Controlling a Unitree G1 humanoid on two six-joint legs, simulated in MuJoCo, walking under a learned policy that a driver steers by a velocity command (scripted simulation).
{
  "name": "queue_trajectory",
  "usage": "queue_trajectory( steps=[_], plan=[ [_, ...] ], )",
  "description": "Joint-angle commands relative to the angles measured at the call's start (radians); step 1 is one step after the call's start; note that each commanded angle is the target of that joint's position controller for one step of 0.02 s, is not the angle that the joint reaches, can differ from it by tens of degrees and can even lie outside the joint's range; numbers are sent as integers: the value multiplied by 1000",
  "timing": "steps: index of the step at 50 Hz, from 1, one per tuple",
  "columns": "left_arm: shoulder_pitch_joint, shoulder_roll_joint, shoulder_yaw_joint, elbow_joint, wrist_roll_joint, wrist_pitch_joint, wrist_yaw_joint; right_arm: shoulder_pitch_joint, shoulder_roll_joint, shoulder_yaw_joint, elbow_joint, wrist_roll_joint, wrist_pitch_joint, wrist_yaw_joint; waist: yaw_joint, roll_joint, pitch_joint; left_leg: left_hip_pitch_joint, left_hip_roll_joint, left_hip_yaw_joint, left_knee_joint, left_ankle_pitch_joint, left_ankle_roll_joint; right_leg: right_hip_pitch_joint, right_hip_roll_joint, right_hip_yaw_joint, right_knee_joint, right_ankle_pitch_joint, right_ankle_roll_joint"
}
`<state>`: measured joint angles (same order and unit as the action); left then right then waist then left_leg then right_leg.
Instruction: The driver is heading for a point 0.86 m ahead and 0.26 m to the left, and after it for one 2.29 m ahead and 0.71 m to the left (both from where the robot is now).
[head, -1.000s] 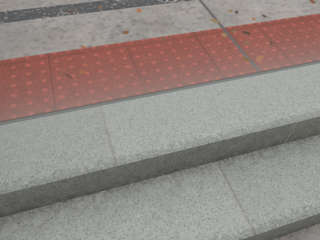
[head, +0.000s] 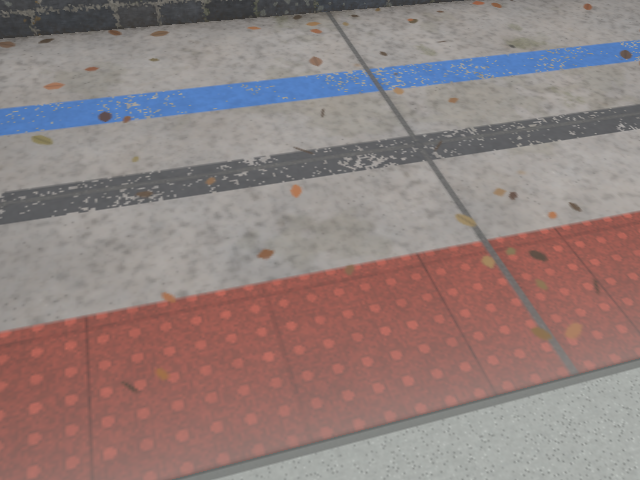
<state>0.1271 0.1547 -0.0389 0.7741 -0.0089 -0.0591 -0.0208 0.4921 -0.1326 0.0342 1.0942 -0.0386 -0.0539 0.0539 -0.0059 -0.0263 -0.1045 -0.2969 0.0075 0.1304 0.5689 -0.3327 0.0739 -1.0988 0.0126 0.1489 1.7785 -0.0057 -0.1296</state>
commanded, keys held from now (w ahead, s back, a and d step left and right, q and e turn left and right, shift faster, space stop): w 0.14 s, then no key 0.14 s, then q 0.62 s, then w+q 0.10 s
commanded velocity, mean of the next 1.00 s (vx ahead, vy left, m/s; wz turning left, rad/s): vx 0.20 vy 0.00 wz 0.30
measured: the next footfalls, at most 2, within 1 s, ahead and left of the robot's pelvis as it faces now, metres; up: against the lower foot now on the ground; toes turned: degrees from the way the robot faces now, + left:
right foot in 0.30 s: +0.42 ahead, -0.13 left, +0.15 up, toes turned -6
left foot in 0.88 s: +0.35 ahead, +0.10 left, +0.15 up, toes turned +22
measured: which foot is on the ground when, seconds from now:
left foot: down 0.00-0.32, up 0.34-0.86, down 0.88-1.00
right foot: up 0.00-0.28, down 0.30-0.88, up 0.90-1.00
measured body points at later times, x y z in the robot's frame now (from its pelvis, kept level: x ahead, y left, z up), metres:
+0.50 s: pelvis +0.26 -0.06 +0.12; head +0.27 -0.06 +0.57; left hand +0.39 +0.20 +0.01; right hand +0.34 -0.31 -0.02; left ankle +0.15 +0.07 -0.42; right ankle +0.38 -0.13 -0.58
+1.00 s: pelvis +0.33 -0.01 +0.16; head +0.34 +0.02 +0.60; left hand +0.39 +0.30 +0.04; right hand +0.52 -0.25 +0.06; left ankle +0.32 +0.08 -0.58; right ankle +0.37 -0.14 -0.51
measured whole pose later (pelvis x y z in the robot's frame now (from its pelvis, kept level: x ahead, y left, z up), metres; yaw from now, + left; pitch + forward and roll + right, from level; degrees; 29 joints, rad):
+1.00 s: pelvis +0.33 -0.01 +0.16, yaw +22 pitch +3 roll -2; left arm 0.10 0.29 0.08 0.78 0.00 -0.01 0.00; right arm 0.30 -0.26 -0.08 0.68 0.01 0.00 -0.01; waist -0.03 -0.04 0.00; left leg -0.35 -0.01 0.01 0.55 -0.26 0.09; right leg -0.56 -0.04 -0.05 1.09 -0.41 0.02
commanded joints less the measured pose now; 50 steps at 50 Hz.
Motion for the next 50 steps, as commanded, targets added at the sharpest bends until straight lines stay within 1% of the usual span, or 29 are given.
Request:
queue_trajectory(
  steps=[1,4,7,9,10,11,12,13,14,15,16,17,18,19,20,21,23,26,27,31,36,40,42,43,44,45,46,48,50],
  plan=[
    [97,-34,-16,32,7,16,11,10,-51,1,-31,-10,-29,-20,23,106,94,-52,176,-197,-256,121,110,-99,-17,-125,88,73,69],
    [-56,-44,-27,-22,-12,10,16,156,-60,1,1,-2,-16,-48,-59,132,146,224,244,-319,-258,139,130,-419,-51,-99,209,-73,93],
    [-204,-69,-48,-105,-21,-17,0,219,-53,-3,6,-1,5,-82,-88,134,197,426,295,-353,-267,190,115,-651,-97,-77,214,-211,106],
    [-332,-80,-71,-198,-13,-31,-23,211,-42,1,-7,16,30,-107,-96,97,234,327,273,-309,-342,240,90,-565,-148,-178,-21,-183,125],
    [-385,-72,-81,-225,1,-35,-43,177,-63,-6,-32,18,40,-116,-97,67,225,159,251,-234,-464,366,98,-292,-151,-304,-228,-122,122],
    [-469,-116,-100,-268,1,-30,-43,195,-71,-12,-11,49,45,-123,-108,94,193,56,263,-204,-583,532,94,-1,-149,-329,-397,-175,96],
    [-389,-85,-86,-250,-22,-25,-47,178,-102,-15,-16,48,34,-113,-67,142,175,13,234,-139,-559,796,90,266,-93,-398,-552,-214,71],
    [-265,-46,-57,-224,-17,-35,-44,205,-163,-24,-2,39,16,-91,-4,258,76,120,245,-103,-428,1384,95,451,5,-437,-526,-267,34],
    [-73,43,-15,-168,-31,-40,-36,184,-215,-29,2,36,6,-82,104,344,17,266,241,-88,-288,1716,68,554,48,-402,-637,-247,-7],
    [81,113,17,-122,-23,-36,-31,132,-250,-39,-10,40,-1,-74,198,353,-56,361,234,-101,-138,1755,30,668,35,-296,-823,-153,-41],
    [222,214,52,-82,25,-30,-27,169,-226,-38,-35,16,-20,-68,221,198,-243,158,188,-147,115,1506,-8,1035,-115,-4,-795,193,-129],
    [361,283,81,-23,79,-9,-9,254,-102,-19,-22,31,-46,-48,192,-182,-458,-85,-37,-183,529,466,-75,1323,-386,504,-1173,352,-328],
    [359,239,71,-19,105,9,15,241,-117,-43,24,29,-59,-17,183,-161,-539,-75,-141,-340,1002,17,-106,1250,-454,733,-1383,327,-345],
    [189,192,60,-35,61,9,16,93,-96,-62,-68,56,-49,-2,114,-63,-357,-185,-104,-357,1167,-23,-105,1048,-443,572,-1380,170,-259],
    [64,140,52,-40,14,2,10,-63,-55,-52,-153,50,-18,-21,76,27,-160,-285,-63,-285,1207,-7,-81,872,-405,380,-1336,8,-177],
    [1,79,43,-3,-1,-11,6,-129,-28,-50,-200,49,11,-47,34,77,-7,-332,-5,-249,1181,17,-48,706,-360,187,-1320,-100,-101],
    [-26,2,28,47,29,-31,-6,-102,-48,-54,-237,63,41,-67,-30,29,76,-301,23,-248,1190,55,21,587,-293,0,-1342,-196,-33],
    [-3,35,41,85,28,-48,0,-83,-56,-50,-277,55,60,-79,-73,-29,111,-348,24,-258,1037,154,41,612,-253,-185,-1443,-109,-12],
    [0,47,45,88,31,-46,6,-93,-87,-59,-289,50,69,-85,-78,-46,110,-354,21,-244,981,182,26,621,-245,-225,-1465,-98,-12],
    [-47,181,81,29,55,-27,57,-174,-145,-74,-333,40,87,-93,-58,-86,58,-282,61,-136,582,114,-86,704,-279,-293,-1559,2,-85],
    [-31,263,122,-13,21,6,89,-285,-180,-98,-401,34,100,-60,9,-73,40,-241,97,-89,375,45,-90,814,-380,-258,-1561,-205,-118],
    [-2,270,139,-20,6,48,77,-328,-196,-116,-441,45,108,-36,34,-77,52,-191,75,-33,183,-25,-53,922,-408,-257,-1523,-269,-91],
    [-10,254,139,-12,-14,68,64,-270,-186,-124,-434,44,104,-30,-7,-64,52,-85,33,5,-32,63,-11,932,-365,-301,-1440,-266,-39],
    [37,230,135,13,-17,76,54,-210,-219,-139,-421,35,98,-35,-23,-17,58,7,18,-37,-146,163,22,895,-313,-341,-1344,-264,14],
    [27,188,127,8,-4,77,44,-146,-300,-165,-421,23,90,-48,-29,149,54,137,152,-264,-211,360,82,741,-220,-421,-1098,-355,90],
    [-57,156,116,-75,22,62,43,-154,-406,-185,-455,23,89,-63,-17,348,90,226,309,-621,-246,368,252,416,-43,-383,-883,-603,189],
    [-109,174,121,-92,20,54,39,-120,-353,-178,-464,18,66,-66,-65,244,8,254,321,-672,-270,135,317,341,-46,-202,-664,-640,195],
    [-94,184,128,-85,-1,33,10,-197,-302,-160,-495,45,33,-72,-30,132,-6,252,276,-627,-306,-245,243,245,-75,-106,-564,-460,151],
    [-96,202,133,-94,10,5,10,-233,-251,-139,-514,55,23,-84,-6,120,29,182,236,-588,-334,-264,201,254,-77,-87,-614,-317,143]
  ],
)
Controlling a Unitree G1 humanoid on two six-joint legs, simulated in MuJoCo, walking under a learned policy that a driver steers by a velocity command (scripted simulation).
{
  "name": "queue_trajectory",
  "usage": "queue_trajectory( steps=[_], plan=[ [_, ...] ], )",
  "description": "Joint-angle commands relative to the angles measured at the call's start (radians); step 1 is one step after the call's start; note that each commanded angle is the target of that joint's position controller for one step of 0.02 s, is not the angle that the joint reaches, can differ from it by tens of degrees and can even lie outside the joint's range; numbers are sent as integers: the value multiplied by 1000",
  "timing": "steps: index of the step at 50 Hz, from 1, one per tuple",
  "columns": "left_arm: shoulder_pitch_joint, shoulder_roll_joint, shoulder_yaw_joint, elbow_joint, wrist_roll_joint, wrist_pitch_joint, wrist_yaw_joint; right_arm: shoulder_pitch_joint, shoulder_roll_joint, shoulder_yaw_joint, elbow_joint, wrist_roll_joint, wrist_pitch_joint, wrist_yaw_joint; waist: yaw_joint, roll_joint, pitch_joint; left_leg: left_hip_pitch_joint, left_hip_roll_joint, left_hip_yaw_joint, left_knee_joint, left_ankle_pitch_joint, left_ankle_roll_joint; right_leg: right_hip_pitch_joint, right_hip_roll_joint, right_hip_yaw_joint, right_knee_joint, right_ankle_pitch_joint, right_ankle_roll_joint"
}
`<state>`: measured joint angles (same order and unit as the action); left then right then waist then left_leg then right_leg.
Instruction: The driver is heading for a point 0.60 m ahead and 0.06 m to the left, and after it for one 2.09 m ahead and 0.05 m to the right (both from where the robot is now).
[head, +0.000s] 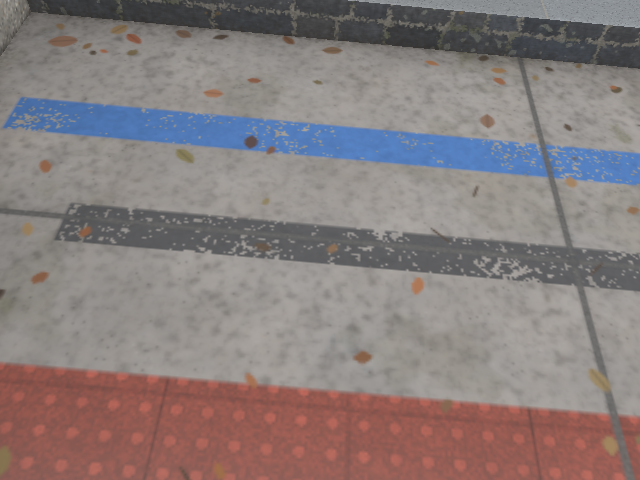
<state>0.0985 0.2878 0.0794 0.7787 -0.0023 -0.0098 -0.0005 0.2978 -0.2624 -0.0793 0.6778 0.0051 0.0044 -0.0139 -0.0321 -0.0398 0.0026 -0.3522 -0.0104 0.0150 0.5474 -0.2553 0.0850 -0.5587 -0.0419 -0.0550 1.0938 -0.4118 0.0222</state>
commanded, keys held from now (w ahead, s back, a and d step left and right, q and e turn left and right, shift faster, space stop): w+q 0.38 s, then w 0.44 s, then w+e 0.18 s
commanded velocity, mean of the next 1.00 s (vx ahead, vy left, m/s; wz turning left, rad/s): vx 0.42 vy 0.00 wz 0.32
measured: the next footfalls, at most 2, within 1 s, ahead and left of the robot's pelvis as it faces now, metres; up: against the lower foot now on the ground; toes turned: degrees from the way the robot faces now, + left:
right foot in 0.30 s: +0.21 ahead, -0.14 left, +0.00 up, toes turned +13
left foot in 0.78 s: +0.45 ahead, +0.21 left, +0.00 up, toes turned +22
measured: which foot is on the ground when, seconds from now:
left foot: down 0.00-0.30, up 0.32-0.76, down 0.78-1.00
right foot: up 0.00-0.28, down 0.30-0.78, up 0.80-1.00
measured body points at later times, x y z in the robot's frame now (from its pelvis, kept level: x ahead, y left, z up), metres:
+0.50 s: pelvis +0.18 -0.03 +0.01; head +0.19 -0.05 +0.46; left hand +0.16 +0.25 -0.10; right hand +0.41 -0.23 -0.09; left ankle +0.16 +0.12 -0.63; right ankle +0.18 -0.15 -0.74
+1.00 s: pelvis +0.43 +0.12 +0.01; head +0.45 +0.13 +0.46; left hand +0.47 +0.42 -0.11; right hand +0.59 -0.11 -0.10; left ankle +0.41 +0.20 -0.74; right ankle +0.51 -0.03 -0.64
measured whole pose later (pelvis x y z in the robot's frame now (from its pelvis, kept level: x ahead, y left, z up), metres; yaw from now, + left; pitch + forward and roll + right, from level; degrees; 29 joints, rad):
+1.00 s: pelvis +0.43 +0.12 +0.01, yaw +16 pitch +1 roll +1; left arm 0.21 0.30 0.06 0.78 -0.03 -0.06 0.00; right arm 0.31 -0.25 -0.07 0.72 -0.02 -0.10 0.03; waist -0.02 -0.04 0.01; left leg -0.20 -0.04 0.12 0.35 -0.18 0.07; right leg -0.66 -0.10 0.06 1.16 -0.23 0.00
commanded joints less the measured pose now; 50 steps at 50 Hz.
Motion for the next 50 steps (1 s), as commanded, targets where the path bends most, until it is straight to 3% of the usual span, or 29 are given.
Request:
queue_trajectory(
  steps=[1,6,8,10,12,14,15,16,17,18,19,21,23,28,31,34,36,37,38,39,40,41,42,43,44,46,47,50],
  plan=[
    [-68,66,14,-100,0,-58,-10,-26,-114,-21,-101,3,-41,-19,25,136,-80,225,236,-454,-325,-304,184,-262,-12,109,36,140,-9],
    [-133,12,-10,-119,-9,-92,-21,46,-143,-31,-83,2,-64,-15,-9,162,-56,197,192,-360,-314,-108,171,-109,32,78,-318,229,-19],
    [-148,8,-13,-122,-20,-98,-29,59,-168,-37,-78,8,-61,-7,-20,185,-31,143,184,-355,-303,-131,175,-17,53,59,-432,183,-18],
    [-143,29,-5,-129,-28,-100,-32,71,-177,-41,-72,18,-58,2,-23,210,-16,104,190,-398,-290,-200,175,59,60,60,-497,154,-19],
    [-102,46,6,-127,-36,-107,-32,63,-165,-37,-72,24,-54,8,0,218,-5,75,185,-444,-261,-251,161,154,61,73,-563,169,-27],
    [-2,57,21,-103,-32,-117,-25,23,-120,-23,-83,28,-47,10,65,201,-27,2,122,-427,-161,-262,116,340,61,64,-648,211,-45],
    [121,90,36,-81,-22,-122,-18,-13,-72,-8,-102,21,-49,10,125,154,-79,-120,71,-372,6,-255,72,530,-28,151,-653,177,-74],
    [244,164,51,-73,8,-119,-7,-26,10,17,-133,16,-56,13,155,-70,-152,-324,-41,-204,367,-289,-4,735,-249,430,-746,-31,-149],
    [263,212,61,-73,20,-113,-10,4,-50,8,-177,35,-65,10,112,-263,-127,-556,-38,-142,602,-321,-33,752,-396,813,-873,-346,-264],
    [225,145,45,-80,2,-113,-5,-2,-104,-5,-154,35,-66,10,109,-174,-46,-607,25,-166,753,-242,-49,683,-394,806,-892,-411,-279],
    [203,92,28,-79,-7,-107,1,-26,-115,-8,-140,30,-66,17,101,-107,17,-619,44,-153,804,-159,-57,622,-342,649,-882,-302,-245],
    [168,53,12,-68,7,-103,-1,-62,-80,-2,-136,24,-70,19,72,-76,51,-564,71,-161,784,-37,-54,514,-243,428,-903,-44,-209],
    [182,32,4,-44,12,-110,-3,-84,-64,1,-133,28,-71,22,62,-75,60,-512,83,-150,722,20,-57,457,-199,293,-930,114,-203],
    [216,72,5,3,1,-111,11,-191,-22,27,-151,7,-75,34,69,-41,48,-454,112,-54,426,168,-85,465,-170,130,-946,397,-213],
    [275,108,7,24,-15,-97,8,-312,6,43,-177,19,-82,51,119,-34,71,-366,98,13,217,218,-78,474,-176,100,-960,408,-202],
    [314,150,13,47,-24,-83,1,-357,-17,32,-200,29,-84,68,120,-46,94,-303,70,28,77,197,-44,553,-219,93,-947,510,-196],
    [320,170,16,61,-26,-75,0,-318,-63,10,-202,23,-85,70,72,-76,49,-192,24,47,17,153,-2,621,-230,68,-849,818,-176],
    [313,182,18,68,-30,-69,3,-228,-93,-7,-182,18,-83,64,9,-88,-14,-58,-6,66,-20,162,26,630,-218,37,-732,987,-157],
    [310,171,13,69,-28,-64,7,-68,-136,-32,-133,14,-79,53,-71,-79,-107,172,-27,82,-53,206,56,561,-179,-3,-548,1038,-133],
    [299,129,-4,44,-10,-68,10,118,-191,-52,-96,1,-69,35,-149,-18,-236,506,119,-78,7,196,104,315,-139,-11,-263,756,-102],
    [413,-24,-52,2,9,-87,-1,144,-296,-60,-87,-16,-74,30,-47,294,-382,825,411,-595,-71,94,264,-71,46,26,124,-53,-40],
    [353,71,-32,15,-14,-112,-6,172,-200,-41,-88,-10,-77,31,-100,246,-464,803,431,-783,-208,0,285,-168,41,175,269,-145,-43],
    [250,117,-15,-20,-44,-117,-7,106,-156,-25,-82,-10,-81,32,-89,197,-285,671,392,-593,-215,54,228,-244,-11,157,298,-63,-49],
    [197,105,-20,-32,-40,-116,-3,38,-123,-14,-82,-5,-85,34,-54,122,-193,510,350,-445,-230,130,193,-223,-57,137,245,33,-49],
    [178,95,-17,-32,-25,-107,-1,-14,-89,-4,-79,-8,-90,40,-17,101,-122,371,309,-347,-263,187,170,-181,-83,129,191,84,-43],
    [229,65,-14,-16,-27,-71,-2,-59,-64,-1,-66,-16,-109,44,44,131,-72,215,269,-238,-349,161,149,-81,-111,150,143,148,-36],
    [238,44,-16,-13,-28,-57,-1,-62,-68,-5,-53,-14,-120,44,57,128,-52,174,267,-201,-380,168,151,-72,-110,152,130,161,-31],
    [180,34,-12,-26,-23,-37,1,-55,-92,-15,-18,-27,-133,35,64,99,12,138,260,-83,-419,264,140,-146,-97,186,53,265,-16]
  ],
)
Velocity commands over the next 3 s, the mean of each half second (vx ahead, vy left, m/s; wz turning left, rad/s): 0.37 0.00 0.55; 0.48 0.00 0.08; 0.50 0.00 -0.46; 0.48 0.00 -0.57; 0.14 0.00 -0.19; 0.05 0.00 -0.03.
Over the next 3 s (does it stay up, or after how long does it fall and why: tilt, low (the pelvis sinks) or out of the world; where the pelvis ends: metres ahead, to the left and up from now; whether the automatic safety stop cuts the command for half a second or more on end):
stays up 1.18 0.11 -0.01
